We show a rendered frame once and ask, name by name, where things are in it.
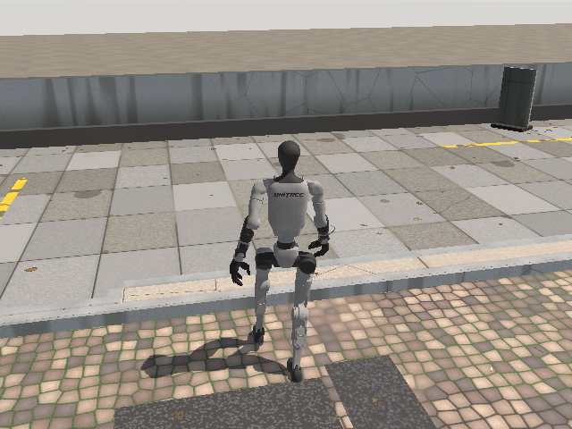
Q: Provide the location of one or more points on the robot left forearm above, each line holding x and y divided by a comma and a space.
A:
245, 238

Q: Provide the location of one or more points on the right robot hand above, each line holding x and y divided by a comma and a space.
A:
316, 244

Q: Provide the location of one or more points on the robot right forearm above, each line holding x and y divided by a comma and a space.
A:
323, 233

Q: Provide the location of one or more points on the robot right upper arm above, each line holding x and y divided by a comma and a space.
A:
317, 191

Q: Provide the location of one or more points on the robot left upper arm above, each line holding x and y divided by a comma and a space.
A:
255, 203

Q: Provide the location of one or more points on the left robot hand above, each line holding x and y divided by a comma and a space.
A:
234, 268

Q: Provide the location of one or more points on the left robot shin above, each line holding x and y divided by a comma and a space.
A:
260, 306

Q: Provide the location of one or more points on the robot torso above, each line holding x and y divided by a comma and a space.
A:
287, 213

